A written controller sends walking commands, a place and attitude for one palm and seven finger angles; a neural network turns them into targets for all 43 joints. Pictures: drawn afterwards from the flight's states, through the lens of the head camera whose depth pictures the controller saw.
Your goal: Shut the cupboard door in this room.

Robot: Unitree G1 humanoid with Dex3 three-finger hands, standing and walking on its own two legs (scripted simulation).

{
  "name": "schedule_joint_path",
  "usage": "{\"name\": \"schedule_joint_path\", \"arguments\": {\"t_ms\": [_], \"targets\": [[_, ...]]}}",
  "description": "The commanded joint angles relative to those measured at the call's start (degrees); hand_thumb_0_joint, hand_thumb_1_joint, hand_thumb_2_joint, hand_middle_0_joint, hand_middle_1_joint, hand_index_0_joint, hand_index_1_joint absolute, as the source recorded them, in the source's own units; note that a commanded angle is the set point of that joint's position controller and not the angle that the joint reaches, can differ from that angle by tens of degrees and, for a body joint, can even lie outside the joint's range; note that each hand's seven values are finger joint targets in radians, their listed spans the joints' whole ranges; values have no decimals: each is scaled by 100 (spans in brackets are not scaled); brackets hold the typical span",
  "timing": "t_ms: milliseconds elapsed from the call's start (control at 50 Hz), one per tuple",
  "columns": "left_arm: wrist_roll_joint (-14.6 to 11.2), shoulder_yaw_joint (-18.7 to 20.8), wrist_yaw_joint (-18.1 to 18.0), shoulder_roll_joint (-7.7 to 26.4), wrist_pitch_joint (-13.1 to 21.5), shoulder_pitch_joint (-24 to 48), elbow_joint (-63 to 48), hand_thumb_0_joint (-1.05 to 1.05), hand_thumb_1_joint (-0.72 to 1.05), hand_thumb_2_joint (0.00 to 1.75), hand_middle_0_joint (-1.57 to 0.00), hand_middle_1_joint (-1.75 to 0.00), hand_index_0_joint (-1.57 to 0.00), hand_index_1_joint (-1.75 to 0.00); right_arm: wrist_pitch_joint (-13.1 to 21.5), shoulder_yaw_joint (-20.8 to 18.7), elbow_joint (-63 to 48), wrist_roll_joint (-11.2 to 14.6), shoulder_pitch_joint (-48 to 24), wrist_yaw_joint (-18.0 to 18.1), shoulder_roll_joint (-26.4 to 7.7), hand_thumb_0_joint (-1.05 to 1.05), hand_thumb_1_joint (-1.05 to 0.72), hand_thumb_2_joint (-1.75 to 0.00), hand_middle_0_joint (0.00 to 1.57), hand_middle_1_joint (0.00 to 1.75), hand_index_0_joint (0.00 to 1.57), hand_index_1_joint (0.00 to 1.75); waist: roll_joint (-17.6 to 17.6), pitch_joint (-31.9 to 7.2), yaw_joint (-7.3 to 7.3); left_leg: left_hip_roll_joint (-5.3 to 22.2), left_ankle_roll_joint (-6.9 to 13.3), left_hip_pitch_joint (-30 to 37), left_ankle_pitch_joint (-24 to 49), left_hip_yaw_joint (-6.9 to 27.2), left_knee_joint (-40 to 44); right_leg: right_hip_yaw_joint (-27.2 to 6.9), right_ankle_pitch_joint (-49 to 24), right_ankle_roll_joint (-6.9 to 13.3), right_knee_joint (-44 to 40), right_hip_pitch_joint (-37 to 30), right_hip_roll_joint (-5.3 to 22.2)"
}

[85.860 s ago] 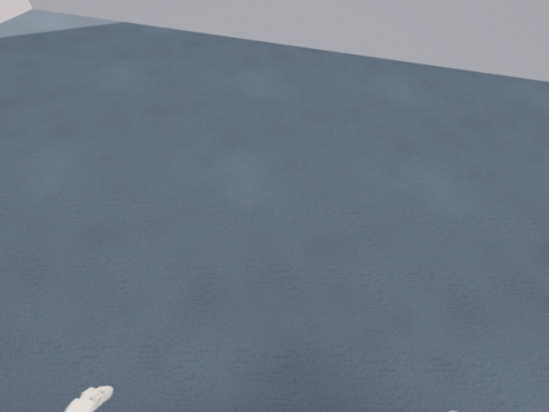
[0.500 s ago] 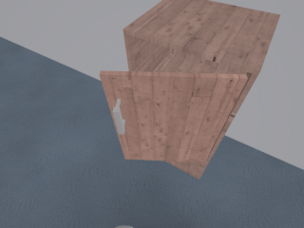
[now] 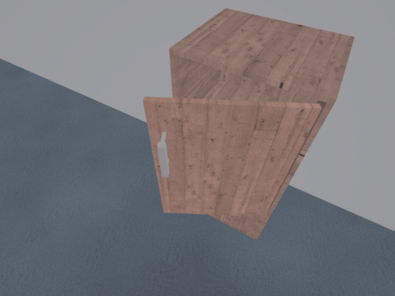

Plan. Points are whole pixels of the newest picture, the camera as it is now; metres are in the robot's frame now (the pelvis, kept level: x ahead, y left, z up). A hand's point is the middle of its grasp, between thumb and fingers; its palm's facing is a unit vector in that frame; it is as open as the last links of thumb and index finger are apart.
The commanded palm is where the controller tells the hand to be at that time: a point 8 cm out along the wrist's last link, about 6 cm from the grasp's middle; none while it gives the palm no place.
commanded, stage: come to a stop and stand still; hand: left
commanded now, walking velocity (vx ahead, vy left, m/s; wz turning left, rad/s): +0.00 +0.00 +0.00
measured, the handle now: (164, 155) +0.49 +0.13 -0.05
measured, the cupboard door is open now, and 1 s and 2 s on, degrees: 28 28 28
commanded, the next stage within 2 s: look again from close up in 0.02 s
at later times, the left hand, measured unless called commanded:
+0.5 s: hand out of the picture -0.04 +0.18 -0.17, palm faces +0.03 -0.97 -0.25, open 7.4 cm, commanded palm none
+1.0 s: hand out of the picture -0.10 +0.12 -0.19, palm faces +0.09 -0.98 -0.15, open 7.4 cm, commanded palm none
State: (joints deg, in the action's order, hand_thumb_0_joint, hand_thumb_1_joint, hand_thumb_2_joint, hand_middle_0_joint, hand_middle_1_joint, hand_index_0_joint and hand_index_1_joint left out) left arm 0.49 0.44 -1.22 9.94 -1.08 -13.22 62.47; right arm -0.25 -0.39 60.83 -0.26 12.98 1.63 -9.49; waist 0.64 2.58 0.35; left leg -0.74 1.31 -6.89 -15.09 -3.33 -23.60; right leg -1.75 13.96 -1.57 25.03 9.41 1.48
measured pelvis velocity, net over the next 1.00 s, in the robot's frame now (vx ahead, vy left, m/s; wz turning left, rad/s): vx -0.06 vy -0.04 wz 0.02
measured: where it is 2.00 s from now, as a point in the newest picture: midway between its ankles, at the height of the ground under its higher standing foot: outside the picture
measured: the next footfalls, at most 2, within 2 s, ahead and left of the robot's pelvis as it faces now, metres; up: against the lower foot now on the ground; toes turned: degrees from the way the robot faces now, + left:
left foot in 1.30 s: +0.04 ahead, +0.06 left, +0.00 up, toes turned +8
right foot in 1.68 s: +0.16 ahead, -0.21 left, +0.00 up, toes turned -4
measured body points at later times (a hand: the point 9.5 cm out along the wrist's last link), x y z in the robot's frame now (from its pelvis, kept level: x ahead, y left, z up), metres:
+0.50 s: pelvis -0.05 -0.01 -0.01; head -0.07 -0.03 +0.44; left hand -0.04 +0.23 -0.15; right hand -0.03 -0.23 -0.17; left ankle -0.02 +0.10 -0.74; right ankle +0.00 -0.14 -0.74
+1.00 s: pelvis -0.06 -0.04 -0.01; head -0.07 -0.04 +0.44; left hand -0.10 +0.18 -0.17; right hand -0.07 -0.26 -0.17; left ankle -0.03 +0.10 -0.74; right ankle -0.03 -0.12 -0.74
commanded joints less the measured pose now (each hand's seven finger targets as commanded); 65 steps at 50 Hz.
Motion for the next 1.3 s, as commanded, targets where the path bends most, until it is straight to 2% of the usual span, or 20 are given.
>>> {"name": "schedule_joint_path", "arguments": {"t_ms": [0, 80, 120, 160, 200, 300, 380, 580, 740, 820, 900, 940, 980, 1000, 1080, 1160, 1220, 1240, 1260, 1280], "targets": [[13, 80, -51, 511, 95, -203, -103, 0, 90, 90, -20, -30, -20, -30, 109, -77, -53, -11, 410, 36, -660, 0, -90, -90, 20, 30, 20, 30, 172, -20, -12, 636, -7, -94, 838, 595, 636, -359, -767, 251, -530, 19, 362], [12, 78, -53, 465, 96, -324, -2, 0, 90, 90, -20, -30, -20, -30, 116, -44, 62, -12, 481, 48, -569, 0, -90, -90, 20, 30, 20, 30, -29, 133, 14, 613, -14, -220, 686, 589, 726, -363, -722, 266, -601, -9, 350], [109, 23, -271, 857, 450, -757, 35, 0, 90, 90, -20, -30, -20, -30, 298, 1, -414, 2, 224, -24, -682, 0, -90, -90, 20, 30, 20, 30, -688, -203, -53, 498, -181, -372, 2690, 334, -516, -298, -4231, 304, 246, -130, 765], [26, 28, -226, 771, 385, -623, -144, 0, 90, 90, -20, -30, -20, -30, 359, -73, -280, -53, 852, 69, -619, 0, -90, -90, 20, 30, 20, 30, -924, -1053, -90, 696, -101, -45, 3394, 536, -444, -152, -2845, 417, 686, -438, 608], [12, -3, -191, 624, 309, -595, -169, 0, 90, 90, -20, -30, -20, -30, 304, -67, -349, -18, 739, 89, -647, 0, -90, -90, 20, 30, 20, 30, -668, -1001, -66, 817, -12, 72, 3212, 584, -385, -21, -1486, 390, 454, -201, 396], [32, -34, -115, 620, 195, -382, -280, 0, 90, 90, -20, -30, -20, -30, 173, -92, -520, -25, 535, 10, -685, 0, -90, -90, 20, 30, 20, 30, 265, 431, -73, 593, 57, -977, 12, 764, 219, -294, 297, 378, -96, 563, 385], [74, -9, -86, 673, 147, -524, -399, 0, 90, 90, -20, -30, -20, -30, 92, -125, -513, -83, 627, -75, -715, 0, -90, -90, 20, 30, 20, 30, 104, 861, -75, 471, 75, -1432, -1342, 858, 536, -396, 1423, 383, -270, 1016, 293], [42, 82, -48, 621, 171, -701, -558, 0, 90, 90, -20, -30, -20, -30, 86, -124, -414, -106, 957, -66, -550, 0, -90, -90, 20, 30, 20, 30, 196, 200, -145, 336, 71, -1029, -876, 703, 154, -593, 1636, 411, -441, 1197, 354], [91, 131, -17, 515, 107, -1009, -404, 0, 90, 90, -20, -30, -20, -30, 13, -142, -273, -155, 1026, -70, -541, 0, -90, -90, 20, 30, 20, 30, 133, 390, -58, 348, 97, -1542, -2002, 803, 151, -570, 2542, 436, -408, 1183, 229], [90, 179, 72, 312, 74, -1183, -358, 0, 90, 90, -20, -30, -20, -30, 7, -228, -265, -159, 999, -13, -687, 0, -90, -90, 20, 30, 20, 30, -522, 150, -66, 685, 229, -1485, -2424, 1129, 605, 94, 1674, 371, 541, 1001, -205], [156, 181, 155, -98, 18, -1723, -228, 0, 90, 90, -20, -30, -20, -30, 40, -354, -427, -128, 364, 5, -940, 0, -90, -90, 20, 30, 20, 30, -1084, 404, 295, 1278, 564, -2718, -3165, 1570, 1168, 661, 758, 325, 1693, -56, -384], [167, 206, 139, -24, 125, -1965, -183, 0, 90, 90, -20, -30, -20, -30, 52, -323, -473, -144, 330, -4, -724, 0, -90, -90, 20, 30, 20, 30, -396, 641, 380, 805, 382, -2798, -2806, 1172, 214, 123, 1261, 430, 386, -203, -171], [134, 297, -4, 553, 234, -2198, -121, 0, 90, 90, -20, -30, -20, -30, 73, -204, -620, -54, 353, -41, -84, 0, -90, -90, 20, 30, 20, 30, 1455, 896, 335, -134, 69, -3450, -1410, 10, -2398, -2722, 3027, 1143, -1677, -28, 1548], [80, 294, -22, 510, 277, -2015, -173, 0, 90, 90, -20, -30, -20, -30, 87, -245, -637, -105, 275, -83, -238, 0, -90, -90, 20, 30, 20, 30, 936, 841, 209, 69, 137, -3187, -1149, 305, -3165, -2857, 2823, 1304, -1989, 358, 1688], [99, 218, -70, 244, 423, -1181, -331, 0, 90, 90, -20, -30, -20, -30, 75, -274, -433, -120, 714, -185, -223, 0, -90, -90, 20, 30, 20, 30, 768, 620, -238, 344, 78, -2525, -364, 193, -3516, -1503, 1717, 1288, -1755, 896, 1148], [153, 239, -37, 336, 407, -1380, -205, 0, 90, 90, -20, -30, -20, -30, 198, -190, -528, -72, 409, -179, 108, 0, -90, -90, 20, 30, 20, 30, 575, 409, -30, 235, 44, -1613, -447, -136, -1805, -865, 570, 1314, -1412, 777, 996], [109, 235, -6, 270, 344, -1427, -130, 0, 90, 90, -20, -30, -20, -30, 338, -134, -357, -71, 848, -106, 122, 0, -90, -90, 20, 30, 20, 30, 379, 50, -138, 74, -20, -316, 174, -329, -335, -549, 688, 1087, -745, 951, 650], [96, 206, 20, 160, 323, -1457, -134, 0, 90, 90, -20, -30, -20, -30, 390, -136, -241, -66, 1107, -50, -37, 0, -90, -90, 20, 30, 20, 30, -20, -134, -199, 281, -37, 279, 137, -152, 64, -405, 680, 960, -226, 1142, 478], [81, 165, 59, -34, 313, -1515, -174, 0, 90, 90, -20, -30, -20, -30, 440, -215, -143, -95, 1447, 4, -406, 0, -90, -90, 20, 30, 20, 30, -793, -306, -302, 1119, 187, 836, -49, 939, 555, -76, 736, 745, 789, 1656, 119], [95, 149, 105, -174, 312, -1490, -311, 0, 90, 90, -20, -30, -20, -30, 410, -341, -171, -138, 1700, 61, -910, 0, -90, -90, 20, 30, 20, 30, -1696, -279, -353, 2343, 828, 1164, 118, 2467, 1014, 569, 1651, 486, 1975, 2618, -237]]}}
